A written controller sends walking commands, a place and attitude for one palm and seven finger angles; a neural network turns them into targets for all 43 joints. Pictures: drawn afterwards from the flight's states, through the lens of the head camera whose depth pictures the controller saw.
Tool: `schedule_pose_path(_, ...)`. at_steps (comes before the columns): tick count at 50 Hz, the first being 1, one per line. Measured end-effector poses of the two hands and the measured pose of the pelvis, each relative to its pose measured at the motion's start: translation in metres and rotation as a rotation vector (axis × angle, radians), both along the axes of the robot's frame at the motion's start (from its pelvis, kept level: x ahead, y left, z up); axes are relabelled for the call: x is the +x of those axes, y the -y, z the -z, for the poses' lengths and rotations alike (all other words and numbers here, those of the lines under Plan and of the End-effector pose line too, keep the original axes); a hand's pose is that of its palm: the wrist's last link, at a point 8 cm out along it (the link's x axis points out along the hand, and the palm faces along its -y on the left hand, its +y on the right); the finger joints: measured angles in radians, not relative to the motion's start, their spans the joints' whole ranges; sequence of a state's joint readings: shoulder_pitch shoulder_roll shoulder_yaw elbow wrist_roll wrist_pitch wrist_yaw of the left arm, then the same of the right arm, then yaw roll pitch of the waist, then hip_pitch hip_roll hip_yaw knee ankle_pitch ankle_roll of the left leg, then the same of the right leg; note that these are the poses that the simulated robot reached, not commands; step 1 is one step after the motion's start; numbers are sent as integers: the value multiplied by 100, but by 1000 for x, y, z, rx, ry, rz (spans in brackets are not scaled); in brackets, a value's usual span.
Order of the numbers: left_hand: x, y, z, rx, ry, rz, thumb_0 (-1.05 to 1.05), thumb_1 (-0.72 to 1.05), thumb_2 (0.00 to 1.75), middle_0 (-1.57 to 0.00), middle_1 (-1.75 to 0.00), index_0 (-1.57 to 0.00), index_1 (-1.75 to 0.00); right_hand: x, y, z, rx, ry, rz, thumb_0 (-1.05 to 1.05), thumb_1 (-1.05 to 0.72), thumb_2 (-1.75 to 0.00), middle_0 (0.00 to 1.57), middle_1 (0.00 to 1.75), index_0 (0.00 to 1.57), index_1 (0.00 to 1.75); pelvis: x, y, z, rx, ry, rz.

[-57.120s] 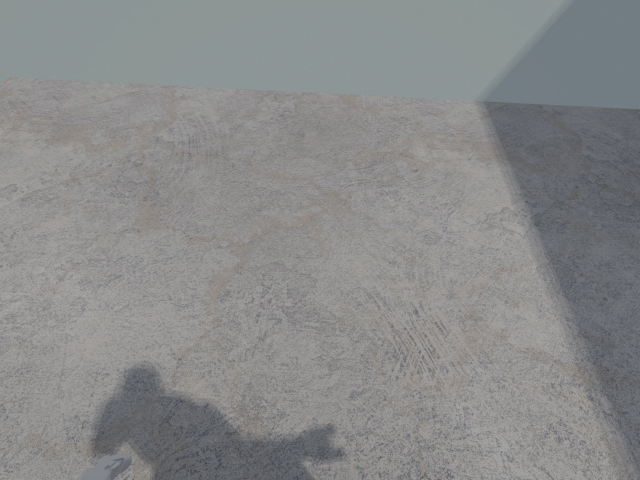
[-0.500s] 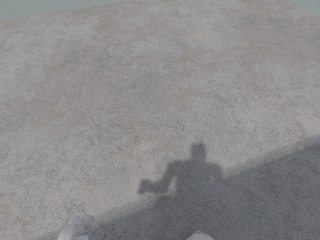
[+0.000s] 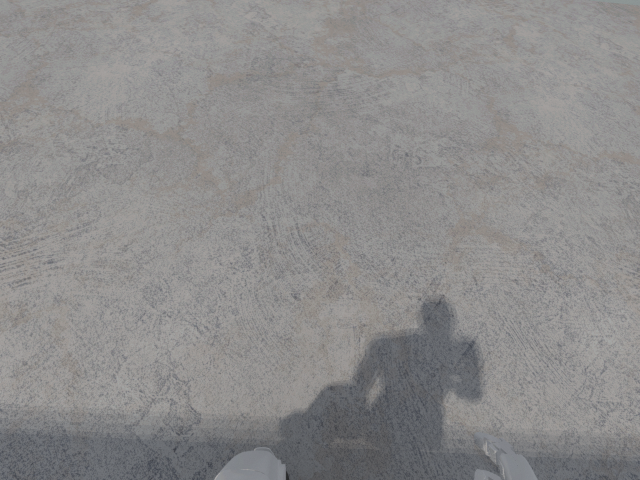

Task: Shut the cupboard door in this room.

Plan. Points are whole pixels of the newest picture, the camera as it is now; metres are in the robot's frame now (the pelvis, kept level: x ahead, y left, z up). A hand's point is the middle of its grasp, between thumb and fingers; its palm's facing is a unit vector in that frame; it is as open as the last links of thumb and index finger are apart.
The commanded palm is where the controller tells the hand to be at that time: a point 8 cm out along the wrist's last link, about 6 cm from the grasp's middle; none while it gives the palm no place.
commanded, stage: turn to face it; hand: left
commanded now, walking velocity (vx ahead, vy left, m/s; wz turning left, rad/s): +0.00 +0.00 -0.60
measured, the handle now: out of the picture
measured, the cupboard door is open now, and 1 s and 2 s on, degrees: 54 54 54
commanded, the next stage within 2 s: none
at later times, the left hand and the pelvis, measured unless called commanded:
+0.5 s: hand (213, 439) +0.17 +0.16 -0.15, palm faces -0.25 -0.94 -0.25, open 7.4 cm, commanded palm none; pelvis +0.03 -0.01 +0.01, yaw -17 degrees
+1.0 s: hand (237, 395) +0.24 +0.14 -0.16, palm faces -0.50 -0.84 -0.21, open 7.4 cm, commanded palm none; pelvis +0.06 +0.01 +0.01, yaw -34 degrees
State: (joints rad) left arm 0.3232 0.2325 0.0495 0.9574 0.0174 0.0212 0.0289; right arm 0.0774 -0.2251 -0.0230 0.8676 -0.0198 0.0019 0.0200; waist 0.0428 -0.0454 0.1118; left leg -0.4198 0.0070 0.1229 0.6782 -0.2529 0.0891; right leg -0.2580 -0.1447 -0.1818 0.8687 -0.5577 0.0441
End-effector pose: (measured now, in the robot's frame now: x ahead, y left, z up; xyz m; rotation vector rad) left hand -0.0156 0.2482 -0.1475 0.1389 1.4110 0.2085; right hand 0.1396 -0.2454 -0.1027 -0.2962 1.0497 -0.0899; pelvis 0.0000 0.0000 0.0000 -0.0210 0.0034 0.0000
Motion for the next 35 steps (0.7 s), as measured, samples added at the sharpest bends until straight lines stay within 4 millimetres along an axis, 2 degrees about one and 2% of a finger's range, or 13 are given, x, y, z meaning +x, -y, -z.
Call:
schedule_pose_path(3,13,-5,-2,-3,-8,7,0,91,90,-20,-30,-19,-30,14,-17,-7,3,27,-5,1,-91,-90,20,29,20,29,9,-7,-6,0,11,21)
schedule_pose_path(6,32,-5,-10,-22,5,31,0,91,90,-20,-30,-19,-30,15,-31,-11,26,33,20,1,-90,-90,20,30,20,30,15,-12,-14,-8,17,49)
schedule_pose_path(9,53,-5,-16,-37,25,63,0,91,90,-20,-30,-19,-30,6,-39,-11,56,18,67,1,-90,-90,20,30,20,30,21,-16,-19,-17,18,84)
schedule_pose_path(12,76,-3,-21,-40,46,102,0,91,90,-20,-30,-19,-30,-13,-40,-7,76,-14,130,1,-90,-90,21,30,20,30,25,-16,-21,-22,18,119)
schedule_pose_path(16,110,2,-26,-35,79,174,0,91,90,-20,-30,-19,-30,-42,-21,-4,67,-40,246,-1,-92,-90,21,30,21,30,28,-12,-22,-18,17,173)
schedule_pose_path(19,139,11,-29,-25,112,236,0,91,90,-20,-30,-19,-30,-72,-3,2,53,-84,320,-1,-92,-90,21,30,20,30,30,-7,-20,-10,15,215)
schedule_pose_path(24,185,36,-35,4,187,349,0,91,90,-20,-30,-19,-30,-127,26,19,49,-170,438,0,-91,-90,21,30,20,30,32,10,-12,12,15,283)
schedule_pose_path(27,205,52,-36,24,239,411,0,91,90,-20,-30,-19,-30,-155,40,32,57,-219,501,0,-91,-90,20,30,20,30,31,21,-4,16,12,323)
schedule_pose_path(30,213,64,-44,32,245,453,0,91,90,-20,-30,-19,-30,-170,45,28,61,-247,549,1,-91,-90,20,30,20,29,31,25,-9,20,6,356)
schedule_pose_path(35,222,77,-49,20,213,516,0,91,90,-20,-30,-20,-30,-171,43,13,73,-211,593,1,-91,-90,20,29,20,29,33,28,-21,38,-11,414)
